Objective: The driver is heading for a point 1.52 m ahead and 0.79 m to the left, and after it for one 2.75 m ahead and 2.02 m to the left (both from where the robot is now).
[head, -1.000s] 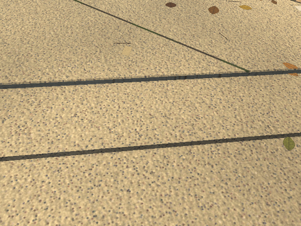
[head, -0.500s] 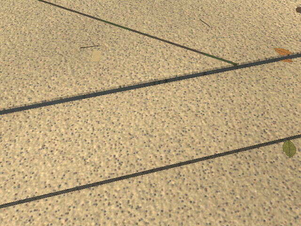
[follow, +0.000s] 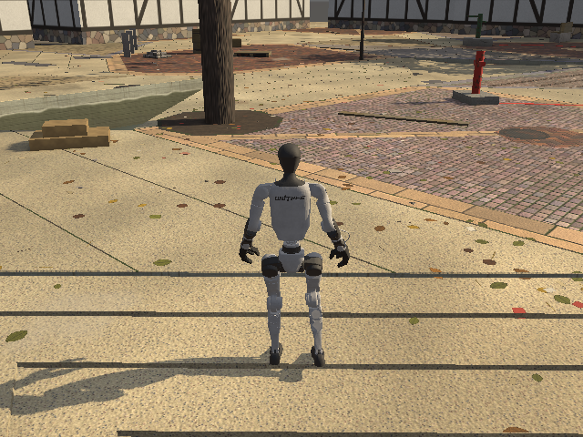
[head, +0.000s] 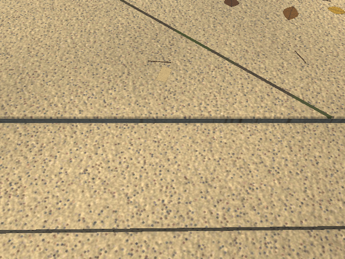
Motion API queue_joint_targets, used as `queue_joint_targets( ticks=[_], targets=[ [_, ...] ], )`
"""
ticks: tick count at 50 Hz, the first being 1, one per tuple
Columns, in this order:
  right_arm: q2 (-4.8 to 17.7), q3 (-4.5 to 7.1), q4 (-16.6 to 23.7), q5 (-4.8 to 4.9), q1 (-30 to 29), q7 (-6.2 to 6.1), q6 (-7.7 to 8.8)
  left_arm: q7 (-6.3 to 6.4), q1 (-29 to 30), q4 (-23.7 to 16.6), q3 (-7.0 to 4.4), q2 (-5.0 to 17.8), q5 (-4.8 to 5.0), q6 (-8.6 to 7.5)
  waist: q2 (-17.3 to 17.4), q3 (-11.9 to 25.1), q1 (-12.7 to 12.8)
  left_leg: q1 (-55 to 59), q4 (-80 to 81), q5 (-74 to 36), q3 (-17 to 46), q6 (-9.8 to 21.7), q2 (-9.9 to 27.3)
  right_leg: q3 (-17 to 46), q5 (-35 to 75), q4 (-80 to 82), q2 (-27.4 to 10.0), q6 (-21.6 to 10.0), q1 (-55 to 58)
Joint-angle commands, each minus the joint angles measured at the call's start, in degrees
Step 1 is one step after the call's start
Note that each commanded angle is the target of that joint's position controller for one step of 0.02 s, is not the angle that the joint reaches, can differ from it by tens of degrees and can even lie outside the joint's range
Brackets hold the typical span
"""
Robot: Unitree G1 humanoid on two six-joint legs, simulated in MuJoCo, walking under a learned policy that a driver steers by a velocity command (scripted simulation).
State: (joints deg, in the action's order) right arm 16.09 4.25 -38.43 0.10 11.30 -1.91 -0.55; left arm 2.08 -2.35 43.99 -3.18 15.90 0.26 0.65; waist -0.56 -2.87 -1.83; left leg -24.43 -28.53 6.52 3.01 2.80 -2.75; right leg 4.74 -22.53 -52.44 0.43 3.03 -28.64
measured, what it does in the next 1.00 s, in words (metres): steps on the spot, turning left: right foot, then left foot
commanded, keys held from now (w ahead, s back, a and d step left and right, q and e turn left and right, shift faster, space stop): q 0.52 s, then w+q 0.32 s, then w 0.16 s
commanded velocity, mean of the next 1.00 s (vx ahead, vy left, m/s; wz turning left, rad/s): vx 0.14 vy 0.00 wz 0.56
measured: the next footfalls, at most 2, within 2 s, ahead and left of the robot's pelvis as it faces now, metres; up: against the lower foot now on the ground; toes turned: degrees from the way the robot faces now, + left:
right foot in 0.12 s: +0.10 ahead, -0.15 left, +0.00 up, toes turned +10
left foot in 0.54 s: +0.05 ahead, +0.12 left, +0.01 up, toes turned +23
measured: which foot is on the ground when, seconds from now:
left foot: down 0.00-0.14, up 0.16-0.52, down 0.54-0.88, up 0.90-1.00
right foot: up 0.00-0.10, down 0.12-0.56, up 0.58-0.88, down 0.90-1.00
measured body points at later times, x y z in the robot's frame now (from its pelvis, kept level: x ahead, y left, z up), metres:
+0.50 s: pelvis +0.03 -0.02 +0.01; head +0.07 -0.01 +0.45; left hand +0.05 +0.28 -0.11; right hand +0.28 -0.21 -0.09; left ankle +0.02 +0.11 -0.72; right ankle +0.06 -0.15 -0.73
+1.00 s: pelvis +0.07 +0.04 -0.01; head +0.07 +0.02 +0.44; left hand -0.10 +0.28 -0.13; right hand +0.39 -0.01 -0.06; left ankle +0.00 +0.14 -0.66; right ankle +0.09 -0.07 -0.73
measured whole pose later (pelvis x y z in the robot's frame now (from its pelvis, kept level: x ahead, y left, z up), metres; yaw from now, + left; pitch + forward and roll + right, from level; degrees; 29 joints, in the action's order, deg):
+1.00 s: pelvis +0.07 +0.04 -0.01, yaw +35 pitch +0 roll -1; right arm 14.3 2.5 -30.9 3.0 7.6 0.3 1.1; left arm 1.0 -25.3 48.2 -4.7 16.3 -0.5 -3.0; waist 2.8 3.2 5.2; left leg -32.3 -68.2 24.0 6.6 0.9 -3.9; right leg -7.8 -24.2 -35.6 -0.5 -2.7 -12.2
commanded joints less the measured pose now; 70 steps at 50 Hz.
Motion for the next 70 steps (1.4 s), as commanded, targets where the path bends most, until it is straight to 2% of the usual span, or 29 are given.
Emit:
queue_joint_targets(
  ticks=[1, 6, 7, 8, 10, 11, 13, 19, 26, 27, 29, 33, 40, 43, 44, 45, 46, 47, 49, 52, 56, 60, 62, 64, 65, 66, 67, 68, 70],
  targets=[
    [9.22, 2.91, 4.77, 0.29, -1.52, -0.86, -0.46, 0.27, -2.52, -2.0, -0.12, 1.96, 0.29, -0.25, 9.58, 9.43, 0.87, 6.28, 10.8, 7.36, 15.8, 9.73, 10.83, -1.48, 1.31, 10.92, 1.89, 1.4, 4.88],
    [8.22, 2.73, 5.69, 0.99, -3.48, -1.18, -1.61, -1.04, -8.93, -0.19, -1.78, 5.49, 0.15, -1.58, 10.09, 9.73, 4.04, 1.88, 5.84, 10.16, 19.09, 5.25, 8.24, -1.8, 10.33, 27.6, 0.76, -2.36, 16.26],
    [5.2, 1.93, 5.91, 0.8, -2.32, -1.03, -1.61, -0.78, -11.44, 0.16, -2.83, 9.51, -1.06, -1.62, 2.01, 10.08, 3.64, -4.62, -4.32, 17.2, 14.3, 1.85, 3.85, 7.76, 7.6, 33.08, -9.68, -6.32, 22.07],
    [4.3, 1.86, 8.34, 1.34, -2.98, -0.58, -1.12, -0.65, -8.74, 0.14, -3.82, 13.53, -2.57, -1.14, -18.51, 6.55, 1.03, -13.98, -17.32, 25.17, 2.1, -1.24, -3.98, 23.64, 6.73, 39.51, -20.07, -14.87, 18.66],
    [10.41, 3.91, 4.84, 0.85, 0.63, -0.13, -0.87, 0.27, -0.8, -4.1, -1.87, 6.36, -2.74, -1.74, -8.51, 5.96, -0.55, -13.82, -35.14, 21.42, 6.02, -3.41, -0.31, 18.7, 11.83, 37.49, -19.3, -15.88, 17.13],
    [9.3, 3.78, 3.42, 0.72, 2.33, -0.27, -1.45, 0.58, 0.74, -4.71, -1.55, 5.29, -1.61, -1.83, -5.77, 5.57, -1.23, -14.29, -37.98, 18.95, 5.17, -4.46, 0.14, 13.71, 13.58, 36.12, -16.26, -13.93, 18.21],
    [6.63, 2.91, 4.04, 0.51, 1.29, -0.3, -2.03, 1.37, -1.01, -3.76, -1.37, 5.24, -0.27, -1.4, -5.23, 4.08, 0.04, -16.94, -39.52, 14.41, 3.66, -6.53, 1.16, 8.12, 16.25, 35.62, -14.24, -13.85, 20.21],
    [3.24, 0.76, 8.45, 1.05, -5.72, 1.37, -1.8, 2.07, -6.74, -2.65, -2.65, 8.79, -0.57, -0.03, -8.7, 5.8, 5.03, -11.26, -20.67, 13.92, -1.93, -8.51, 4.65, 1.22, 22.05, 35.05, -15.9, -15.73, 26.09],
    [5.37, 1.82, 7.44, 0.98, -0.42, 3.44, -2.4, 0.73, -5.28, -1.58, -3.75, 11.23, 1.72, 0.12, -7.3, 6.14, 1.84, 7.46, 5.73, 3.38, -6.34, -1.87, 3.08, -4.45, 21.51, 27.63, -16.34, -10.79, 21.76],
    [6.68, 2.59, 6.1, 0.96, 2.21, 2.97, -2.58, 0.41, -8.1, -0.31, -3.36, 9.55, 1.24, -0.06, -3.55, 8.32, 1.74, 15.6, 7.23, 1.71, -5.92, -0.4, 1.71, -6.86, 13.36, 23.31, -14.47, -8.42, 17.16],
    [14.18, 5.33, 5.48, 0.43, 9.73, 2.19, -1.64, -0.72, -1.99, -5.06, -2.22, 6.12, -0.62, -0.94, 16.52, 9.82, -2.77, 30.71, 9.95, 14.32, 22.17, 10.89, 17.27, -12.2, -8.58, 0.86, -2.83, -1.67, -9.77],
    [8.27, 2.72, 8.2, 1.01, 0.44, 1.35, 1.22, -2.26, -4.24, -3.39, -3.87, 8.9, 0.07, -2.86, 7.57, 11.75, 2.08, 27.3, 11.19, 6.4, 17.78, 6.94, 15.16, -3.56, -2.22, -8.9, -4.4, -1.48, -11.85],
    [9.2, 2.02, 11.15, 0.93, -6.27, 2.53, 1.29, -1.76, -8.54, -4.89, -3.83, 7.04, 0.39, -1.81, 10.45, 8.45, 8.35, 10.32, 12.09, 11.8, 15.76, 4.77, 11.36, -9.78, -4.22, 2.81, -1.53, -0.84, 6.83],
    [6.31, 1.13, 13.21, 1.09, -12.52, 2.64, 1.25, -1.06, -26.57, 0.36, -4.8, 8.04, 0.16, -1.77, 8.43, 8.51, 15.63, -3.06, 3.07, 13.12, 13.79, 1.4, 8.21, -12.44, -2.01, 17.12, -1.26, -3.49, 28.84],
    [3.11, 0.13, 13.35, 0.52, -12.78, 2.3, 1.42, -0.95, -35.7, 4.26, -4.91, 6.75, -0.4, -2.1, 0.91, 10.4, 18.46, -8.63, -12.23, 12.95, 7.88, -0.73, 2.42, -11.09, 1.65, 24.24, -1.96, -4.08, 39.79],
    [-2.0, -1.5, 12.63, 0.16, -10.87, 2.61, 1.43, -1.22, -38.77, 5.11, -3.53, 3.69, -1.17, -2.47, -8.11, 9.89, 16.63, -20.26, -32.88, 27.93, 5.19, -2.71, -4.0, 5.27, -9.23, 23.58, -12.09, -6.72, 43.87],
    [-1.62, -1.15, 14.32, 3.88, -1.79, 2.79, 1.88, -1.76, -24.05, 0.49, -2.93, 9.51, -2.22, -3.32, -15.02, 1.78, 3.72, -31.42, -42.13, 27.85, 7.91, -1.27, -2.66, 36.65, -36.22, 43.19, -23.37, -19.72, 28.78],
    [2.75, -0.59, 13.76, 5.27, -3.15, 2.34, 2.78, -1.49, -15.16, -2.8, -3.35, 10.5, -0.67, -4.77, -11.94, -8.77, 1.35, -31.48, -47.9, 22.36, 7.85, 0.09, 1.4, 44.65, -43.49, 50.95, -29.24, -22.9, 17.11],
    [6.38, 0.64, 12.77, 2.92, -4.37, 1.6, 3.12, -0.92, -12.05, -3.04, -1.89, 7.33, -0.5, -5.81, -2.28, -11.98, 0.05, -27.92, -46.26, 13.55, 8.7, -0.88, 3.56, 27.59, -26.51, 48.9, -23.93, -17.47, 11.99],
    [4.15, 0.45, 12.76, 0.96, -7.9, 2.32, 3.17, 0.04, -16.98, -1.22, -1.7, 6.3, -1.6, -6.82, -2.01, -7.08, 3.27, -23.53, -40.93, 2.84, 5.86, -2.89, 4.11, 7.72, -4.8, 46.92, -16.64, -14.31, 16.76],
    [-1.29, -1.7, 13.11, 1.13, -13.3, 4.07, 3.43, 0.07, -22.99, 1.94, -1.31, 6.69, -0.21, -5.85, -2.45, -3.56, 6.77, -16.23, -21.87, -2.29, -3.49, -3.98, 5.95, -3.69, 8.8, 46.44, -13.11, -12.97, 22.32],
    [-0.02, -1.26, 13.28, 1.7, -16.16, 5.39, 4.15, -1.1, -25.92, 3.64, -1.66, 9.76, 1.12, -4.77, -6.19, -3.97, 8.35, -9.1, -9.26, 0.65, -6.82, -2.42, 5.0, -6.39, 15.49, 46.1, -15.36, -12.52, 27.16],
    [1.92, -0.39, 12.9, 1.41, -13.85, 5.7, 4.35, -1.41, -25.79, 4.46, -1.9, 10.86, 1.64, -4.19, -8.06, -2.91, 6.04, -4.34, -4.89, 2.9, -7.69, -0.06, 3.38, -7.28, 27.89, 41.58, -16.52, -11.84, 30.04],
    [6.21, 2.29, 8.16, 1.43, 1.49, 5.02, 4.15, -1.33, -24.1, 4.75, -2.02, 11.52, 1.39, -3.68, -7.5, 5.95, -2.9, 14.71, -0.59, 1.13, -9.65, 3.4, -0.05, -11.12, 48.05, 24.5, -14.26, -9.52, 27.76],
    [9.26, 3.62, 5.33, 1.34, 12.82, 4.08, 3.61, -1.06, -22.72, 3.41, -1.33, 9.59, 0.54, -3.84, -4.55, 12.7, -8.34, 32.11, -3.47, 0.88, -2.16, 5.09, 5.59, -10.76, 37.95, 8.9, -12.23, -7.52, 15.55],
    [16.34, 4.13, 4.44, -0.15, 15.49, 3.14, 3.66, -1.42, -26.4, -0.14, 1.4, -0.14, -0.63, -4.64, 15.94, 19.63, -3.32, 47.53, 2.79, 10.49, 26.27, 10.74, 21.78, -8.17, -4.67, -14.02, -2.13, -3.96, -5.29],
    [12.52, 3.15, 5.1, -0.79, 14.85, 3.24, 4.48, -1.63, -25.8, 0.55, 0.79, 3.15, 1.78, -6.11, 14.06, 24.94, -4.36, 44.78, 13.13, 19.16, 41.91, 13.51, 26.35, 2.97, -8.4, -24.58, -0.32, -4.13, -10.21],
    [8.75, 1.9, 4.47, -0.56, 11.09, 3.58, 5.21, -1.77, -20.25, -1.08, -0.52, 6.68, 3.26, -6.43, 9.71, 15.51, -3.68, 37.57, 13.6, 18.91, 32.41, 11.22, 24.66, 3.19, -3.44, -26.65, -3.02, -4.66, -14.34],
    [4.87, 0.85, 3.28, -0.16, 5.26, 3.9, 5.96, -1.57, -15.83, -1.41, -0.59, 6.1, 2.06, -6.27, 5.63, 7.15, -0.26, 24.23, 14.93, 9.11, 17.04, 8.43, 19.48, 1.71, 6.24, -21.66, -7.69, -5.0, -11.73]
  ],
)
Velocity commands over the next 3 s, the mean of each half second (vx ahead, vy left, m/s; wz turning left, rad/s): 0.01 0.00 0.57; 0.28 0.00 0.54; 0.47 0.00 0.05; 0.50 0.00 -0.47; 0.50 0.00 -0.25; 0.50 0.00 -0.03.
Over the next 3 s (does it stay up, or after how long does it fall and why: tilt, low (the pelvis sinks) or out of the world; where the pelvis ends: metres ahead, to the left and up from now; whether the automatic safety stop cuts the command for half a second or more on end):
stays up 0.94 0.55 0.06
